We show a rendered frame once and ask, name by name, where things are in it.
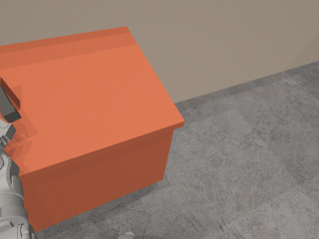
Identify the robot left hand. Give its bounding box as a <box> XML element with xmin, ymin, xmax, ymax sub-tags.
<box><xmin>0</xmin><ymin>119</ymin><xmax>17</xmax><ymax>150</ymax></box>

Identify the robot left upper arm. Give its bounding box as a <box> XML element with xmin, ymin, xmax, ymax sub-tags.
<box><xmin>0</xmin><ymin>223</ymin><xmax>38</xmax><ymax>239</ymax></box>

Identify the counter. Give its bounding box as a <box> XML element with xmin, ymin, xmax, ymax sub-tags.
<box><xmin>0</xmin><ymin>26</ymin><xmax>185</xmax><ymax>233</ymax></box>

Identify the robot left forearm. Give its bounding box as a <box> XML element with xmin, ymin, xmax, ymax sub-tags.
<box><xmin>0</xmin><ymin>148</ymin><xmax>29</xmax><ymax>233</ymax></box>

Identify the tap lever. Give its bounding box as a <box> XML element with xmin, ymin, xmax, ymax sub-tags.
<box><xmin>0</xmin><ymin>86</ymin><xmax>21</xmax><ymax>123</ymax></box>

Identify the robot left shin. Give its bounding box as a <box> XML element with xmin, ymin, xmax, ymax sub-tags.
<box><xmin>125</xmin><ymin>232</ymin><xmax>135</xmax><ymax>236</ymax></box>

